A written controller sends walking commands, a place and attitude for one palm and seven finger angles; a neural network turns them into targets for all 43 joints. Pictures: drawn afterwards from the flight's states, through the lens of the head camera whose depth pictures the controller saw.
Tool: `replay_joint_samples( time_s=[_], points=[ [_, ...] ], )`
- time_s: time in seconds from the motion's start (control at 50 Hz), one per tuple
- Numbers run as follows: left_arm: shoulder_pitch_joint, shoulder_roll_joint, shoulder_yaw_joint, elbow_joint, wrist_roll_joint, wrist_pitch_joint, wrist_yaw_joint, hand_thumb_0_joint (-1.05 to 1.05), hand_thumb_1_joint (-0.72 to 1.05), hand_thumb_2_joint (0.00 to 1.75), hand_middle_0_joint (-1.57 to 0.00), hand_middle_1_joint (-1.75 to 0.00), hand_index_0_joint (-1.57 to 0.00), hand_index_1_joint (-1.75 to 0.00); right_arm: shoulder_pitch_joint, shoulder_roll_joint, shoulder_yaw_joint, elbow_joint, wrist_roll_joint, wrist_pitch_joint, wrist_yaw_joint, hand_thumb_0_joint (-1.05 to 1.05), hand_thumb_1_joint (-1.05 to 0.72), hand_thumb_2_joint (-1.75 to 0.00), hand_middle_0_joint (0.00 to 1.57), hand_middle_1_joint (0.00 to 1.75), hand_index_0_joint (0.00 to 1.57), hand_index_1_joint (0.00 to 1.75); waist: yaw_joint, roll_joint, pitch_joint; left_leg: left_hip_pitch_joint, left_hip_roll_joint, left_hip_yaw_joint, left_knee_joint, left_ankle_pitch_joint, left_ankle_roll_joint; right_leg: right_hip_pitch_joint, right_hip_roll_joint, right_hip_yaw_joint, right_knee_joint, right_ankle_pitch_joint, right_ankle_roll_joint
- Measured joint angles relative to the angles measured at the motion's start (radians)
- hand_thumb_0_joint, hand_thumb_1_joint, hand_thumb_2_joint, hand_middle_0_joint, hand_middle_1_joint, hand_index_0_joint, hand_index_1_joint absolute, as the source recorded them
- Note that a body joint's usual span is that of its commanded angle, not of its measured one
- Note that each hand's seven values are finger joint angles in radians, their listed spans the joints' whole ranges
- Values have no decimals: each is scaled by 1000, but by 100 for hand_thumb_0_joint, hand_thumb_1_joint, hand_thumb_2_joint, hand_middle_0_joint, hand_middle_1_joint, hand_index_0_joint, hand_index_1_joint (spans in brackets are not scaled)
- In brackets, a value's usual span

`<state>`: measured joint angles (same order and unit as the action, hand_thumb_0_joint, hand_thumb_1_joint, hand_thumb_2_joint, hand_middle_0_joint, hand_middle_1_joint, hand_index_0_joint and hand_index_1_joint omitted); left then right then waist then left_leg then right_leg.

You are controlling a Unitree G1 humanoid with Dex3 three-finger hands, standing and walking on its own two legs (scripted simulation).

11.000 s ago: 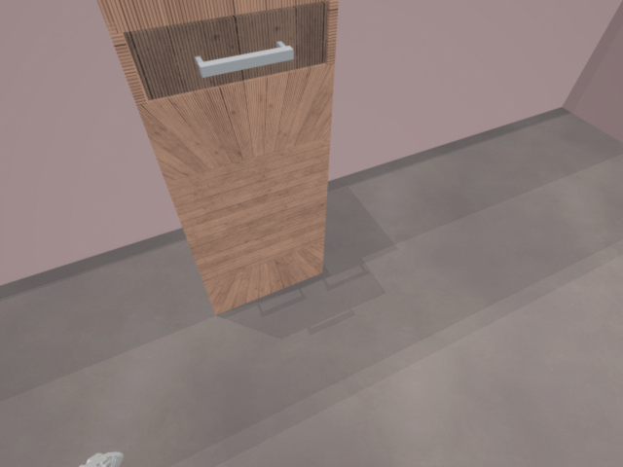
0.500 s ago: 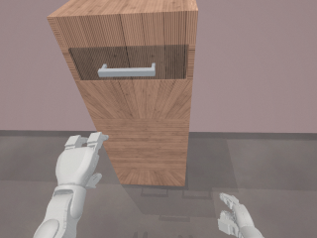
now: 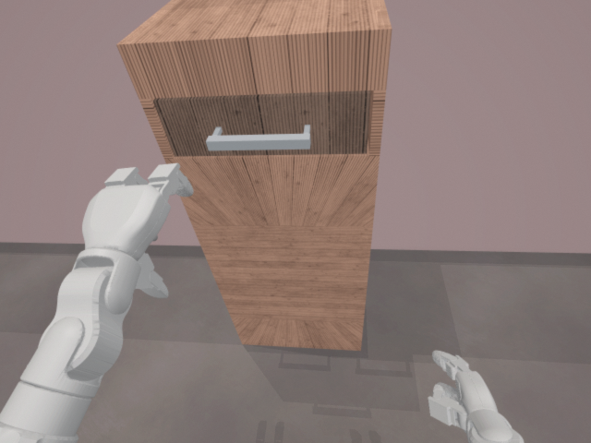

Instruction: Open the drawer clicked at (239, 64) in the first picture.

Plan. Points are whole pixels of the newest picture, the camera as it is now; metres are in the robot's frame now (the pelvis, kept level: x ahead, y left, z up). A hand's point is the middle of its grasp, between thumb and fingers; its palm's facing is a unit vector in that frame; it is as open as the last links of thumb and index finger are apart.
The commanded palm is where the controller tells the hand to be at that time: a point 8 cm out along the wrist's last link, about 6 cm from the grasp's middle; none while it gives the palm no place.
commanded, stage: raise the hand with hooked fingers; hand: left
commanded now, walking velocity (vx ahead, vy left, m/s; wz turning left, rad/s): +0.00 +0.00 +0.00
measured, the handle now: (260, 136) +0.58 +0.16 +0.13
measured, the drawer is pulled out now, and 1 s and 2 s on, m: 0.00 0.00 0.00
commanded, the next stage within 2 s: move the hooked fingers above the handle in 0.72 s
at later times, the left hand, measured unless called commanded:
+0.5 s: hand (146, 202) +0.32 +0.23 +0.20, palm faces +0.12 -0.05 -0.99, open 13.8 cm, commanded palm +0.27 +0.23 +0.27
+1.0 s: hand (149, 203) +0.32 +0.23 +0.20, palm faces +0.14 -0.04 -0.99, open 13.8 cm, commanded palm +0.30 +0.22 +0.27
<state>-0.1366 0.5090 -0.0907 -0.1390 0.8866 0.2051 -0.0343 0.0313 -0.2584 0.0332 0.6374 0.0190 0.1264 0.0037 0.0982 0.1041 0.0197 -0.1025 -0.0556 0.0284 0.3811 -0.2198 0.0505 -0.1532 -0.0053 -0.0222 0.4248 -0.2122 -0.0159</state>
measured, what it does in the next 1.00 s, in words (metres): stands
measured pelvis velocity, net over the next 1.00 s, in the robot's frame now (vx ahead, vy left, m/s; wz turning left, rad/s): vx -0.02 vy -0.01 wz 0.03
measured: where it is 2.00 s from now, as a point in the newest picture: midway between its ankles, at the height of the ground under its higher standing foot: outside the picture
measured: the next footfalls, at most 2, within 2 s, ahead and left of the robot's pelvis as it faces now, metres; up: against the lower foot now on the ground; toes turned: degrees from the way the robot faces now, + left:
none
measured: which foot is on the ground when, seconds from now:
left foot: down 0.00-1.00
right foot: down 0.00-1.00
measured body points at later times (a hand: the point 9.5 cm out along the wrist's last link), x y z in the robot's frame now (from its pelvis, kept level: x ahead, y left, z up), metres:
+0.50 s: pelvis -0.01 -0.01 +0.00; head -0.01 -0.05 +0.45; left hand +0.31 +0.23 +0.26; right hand +0.21 -0.22 -0.10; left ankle +0.00 +0.09 -0.74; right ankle +0.01 -0.11 -0.74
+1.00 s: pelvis -0.02 -0.01 +0.00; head -0.02 -0.05 +0.44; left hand +0.31 +0.23 +0.25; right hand +0.21 -0.21 -0.10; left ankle +0.00 +0.09 -0.74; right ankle +0.01 -0.11 -0.74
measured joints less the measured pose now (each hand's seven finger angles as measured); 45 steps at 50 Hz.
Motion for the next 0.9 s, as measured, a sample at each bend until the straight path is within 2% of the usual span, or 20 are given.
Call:
replay_joint_samples(
  time_s=[0.16,0.3,0.42,0.5,0.58,0.68,0.78,0.9],
  points=[
    [-135,60,31,31,-36,17,-111,-1,-47,31,-32,-118,-32,-118,-9,2,25,-16,10,0,5,1,-91,-90,20,30,20,30,10,2,2,-8,2,-16,1,6,-5,1,1,-16,-8,5,-5],
    [-242,115,56,70,-61,-2,-187,-1,-49,30,-32,-119,-32,-120,18,-14,25,-10,14,-10,5,1,-91,-90,20,30,20,30,6,1,-1,-27,3,-24,12,6,-8,-13,2,-25,-3,5,-8],
    [-221,120,90,63,-84,-7,-235,-1,-49,30,-32,-120,-32,-120,44,-31,16,-26,21,-1,17,1,-91,-90,20,30,20,30,-12,2,-4,-46,6,-13,19,5,-9,-38,5,-15,10,5,-9],
    [-174,112,85,20,-91,-51,-228,-1,-49,30,-32,-120,-32,-120,62,-38,7,-28,15,-10,17,1,-91,-90,20,30,20,30,-15,-3,2,-54,7,-9,28,2,-9,-49,6,-11,21,3,-10],
    [-160,114,85,3,-100,-87,-182,-1,-49,30,-32,-120,-32,-120,71,-38,0,-12,11,-21,15,1,-91,-90,20,30,20,30,-11,-7,6,-58,9,-9,34,2,-12,-52,7,-11,26,2,-12],
    [-197,113,94,44,-97,-51,-143,0,-50,30,-32,-120,-33,-120,63,-36,1,4,18,-19,12,1,-91,-90,20,30,20,30,-3,-4,7,-65,8,-11,35,7,-14,-60,6,-14,30,6,-14],
    [-202,107,88,55,-87,-2,-167,-1,-50,30,-32,-120,-32,-120,47,-28,10,-4,24,-13,10,1,-91,-90,20,30,20,30,-4,2,1,-70,6,-13,39,10,-14,-65,4,-16,37,5,-13],
    [-189,102,57,49,-90,-32,-189,-1,-50,30,-32,-120,-32,-120,31,-19,20,-14,21,-21,1,1,-91,-90,20,30,20,30,-6,1,-1,-70,6,-19,48,6,-14,-62,4,-21,42,1,-14]
  ],
)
